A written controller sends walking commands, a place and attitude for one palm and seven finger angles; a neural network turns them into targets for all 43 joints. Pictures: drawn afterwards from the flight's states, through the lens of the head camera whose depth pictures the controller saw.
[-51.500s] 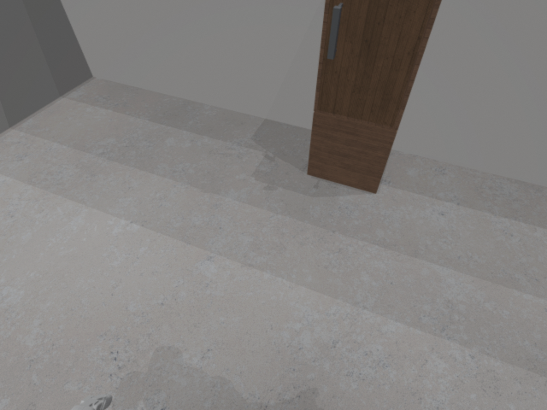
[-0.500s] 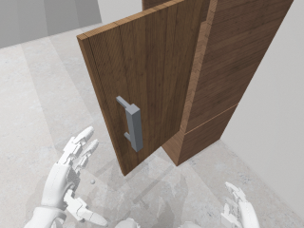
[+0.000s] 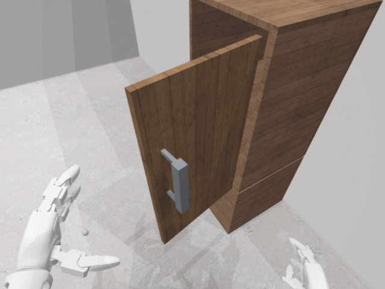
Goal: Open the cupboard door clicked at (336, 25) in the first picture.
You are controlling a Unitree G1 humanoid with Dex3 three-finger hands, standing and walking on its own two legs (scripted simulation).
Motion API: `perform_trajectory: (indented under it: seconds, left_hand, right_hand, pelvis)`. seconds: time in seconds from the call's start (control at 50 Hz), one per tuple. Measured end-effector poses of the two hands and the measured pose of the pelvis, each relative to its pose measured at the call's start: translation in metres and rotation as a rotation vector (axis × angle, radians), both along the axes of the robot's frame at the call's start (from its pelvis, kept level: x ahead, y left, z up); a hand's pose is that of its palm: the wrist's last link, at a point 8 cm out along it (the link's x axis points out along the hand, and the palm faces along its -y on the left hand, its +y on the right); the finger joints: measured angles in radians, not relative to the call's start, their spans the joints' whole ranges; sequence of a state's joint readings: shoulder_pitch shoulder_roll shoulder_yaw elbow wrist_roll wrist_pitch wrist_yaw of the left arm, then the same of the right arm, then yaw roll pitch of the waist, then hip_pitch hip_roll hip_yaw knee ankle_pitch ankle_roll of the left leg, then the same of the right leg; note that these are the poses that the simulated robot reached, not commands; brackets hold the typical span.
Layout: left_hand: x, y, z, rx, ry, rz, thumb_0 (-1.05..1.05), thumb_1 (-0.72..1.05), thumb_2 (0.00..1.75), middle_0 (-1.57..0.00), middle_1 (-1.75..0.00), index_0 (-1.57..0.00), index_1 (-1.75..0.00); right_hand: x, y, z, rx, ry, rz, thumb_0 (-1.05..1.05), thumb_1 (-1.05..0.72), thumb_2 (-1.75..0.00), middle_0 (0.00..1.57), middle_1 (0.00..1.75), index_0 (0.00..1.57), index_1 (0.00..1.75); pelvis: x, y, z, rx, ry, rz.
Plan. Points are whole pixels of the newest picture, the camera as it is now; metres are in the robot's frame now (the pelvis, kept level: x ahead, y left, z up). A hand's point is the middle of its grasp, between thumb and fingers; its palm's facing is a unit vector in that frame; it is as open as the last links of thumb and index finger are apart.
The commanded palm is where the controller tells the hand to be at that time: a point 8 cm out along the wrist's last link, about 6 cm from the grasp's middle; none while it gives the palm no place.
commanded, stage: draw the hand back to the body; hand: left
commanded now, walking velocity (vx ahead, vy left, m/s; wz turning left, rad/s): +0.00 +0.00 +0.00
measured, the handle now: (174, 182) +0.34 +0.08 +0.04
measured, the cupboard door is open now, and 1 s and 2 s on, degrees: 100 100 100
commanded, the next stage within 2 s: step back with the hand held close in 0.90 s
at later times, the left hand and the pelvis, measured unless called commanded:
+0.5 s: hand (39, 189) +0.21 +0.26 +0.19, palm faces +0.43 -0.81 -0.41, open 9.4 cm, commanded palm +0.16 +0.30 +0.21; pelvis +0.01 +0.00 +0.03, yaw -1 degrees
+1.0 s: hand (40, 189) +0.20 +0.25 +0.20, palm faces +0.46 -0.80 -0.40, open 7.5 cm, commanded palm +0.16 +0.28 +0.21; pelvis +0.01 -0.01 +0.04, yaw -2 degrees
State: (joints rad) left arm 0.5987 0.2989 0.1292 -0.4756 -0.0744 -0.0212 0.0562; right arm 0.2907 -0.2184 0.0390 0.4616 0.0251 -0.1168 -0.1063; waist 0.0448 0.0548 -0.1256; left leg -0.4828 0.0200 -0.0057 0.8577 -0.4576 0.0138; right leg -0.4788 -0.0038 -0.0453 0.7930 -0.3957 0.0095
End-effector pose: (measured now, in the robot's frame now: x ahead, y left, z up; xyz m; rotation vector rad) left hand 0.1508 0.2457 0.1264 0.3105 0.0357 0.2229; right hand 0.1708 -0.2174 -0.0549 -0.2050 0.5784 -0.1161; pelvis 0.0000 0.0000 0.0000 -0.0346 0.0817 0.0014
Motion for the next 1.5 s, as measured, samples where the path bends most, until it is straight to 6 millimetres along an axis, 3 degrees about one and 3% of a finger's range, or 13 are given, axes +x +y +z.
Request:
perform_trajectory:
  seconds: [0.24,0.54,0.68,0.8,1.04,1.16,1.32,1.5]
  left_hand:
    - [0.009,0.026,0.037,0.102,-0.055,0.121,0.0,0.11,0.56,-0.18,-0.3,-0.17,-0.3]
    - [0.015,0.048,0.085,0.191,-0.19,0.192,0.01,0.63,0.78,-0.2,-0.3,-0.2,-0.3]
    - [0.015,0.047,0.086,0.176,-0.2,0.213,0.01,0.81,0.86,-0.2,-0.3,-0.2,-0.3]
    - [0.014,0.039,0.08,0.162,-0.174,0.199,0.02,0.86,0.88,-0.21,-0.3,-0.2,-0.3]
    - [0.01,0.035,0.086,0.174,-0.188,0.206,0.02,0.89,0.89,-0.21,-0.3,-0.21,-0.3]
    - [0.018,0.038,0.093,0.234,-0.217,0.168,0.02,0.89,0.9,-0.21,-0.3,-0.2,-0.3]
    - [0.024,0.036,0.085,0.274,-0.163,0.051,0.02,0.89,0.9,-0.21,-0.3,-0.21,-0.3]
    - [-0.012,0.049,0.088,0.321,-0.214,0.04,0.02,0.89,0.89,-0.21,-0.3,-0.21,-0.3]
  right_hand:
    - [-0.001,0.006,0.005,0.006,0.055,0.006,0.02,-0.91,-0.89,0.2,0.3,0.2,0.3]
    - [0.01,-0.006,0.015,0.006,0.06,0.006,0.02,-0.91,-0.89,0.2,0.3,0.2,0.3]
    - [0.013,-0.011,0.017,0.011,0.068,0.01,0.02,-0.91,-0.89,0.2,0.29,0.2,0.3]
    - [0.011,-0.015,0.017,0.009,0.074,0.008,0.02,-0.91,-0.89,0.2,0.29,0.2,0.3]
    - [0.006,-0.019,0.015,0.019,0.08,0.007,0.02,-0.91,-0.89,0.2,0.29,0.2,0.3]
    - [0.0,-0.026,0.018,0.013,0.097,-0.034,0.02,-0.91,-0.89,0.2,0.3,0.2,0.3]
    - [-0.029,-0.039,0.022,-0.018,0.136,-0.142,0.02,-0.91,-0.89,0.2,0.29,0.2,0.3]
    - [-0.075,-0.033,0.022,-0.051,0.158,-0.165,0.02,-0.91,-0.89,0.2,0.29,0.2,0.3]
  pelvis:
    - [0.009,0.004,0.021,0.012,-0.075,-0.009]
    - [0.015,0.0,0.035,0.018,-0.12,-0.024]
    - [0.014,-0.004,0.037,0.021,-0.129,-0.026]
    - [0.014,-0.008,0.038,0.021,-0.136,-0.026]
    - [0.01,-0.014,0.04,0.021,-0.149,-0.026]
    - [0.004,-0.011,0.041,0.013,-0.106,-0.055]
    - [-0.013,0.0,0.04,0.024,-0.077,-0.081]
    - [-0.044,0.01,0.033,0.029,-0.089,-0.076]
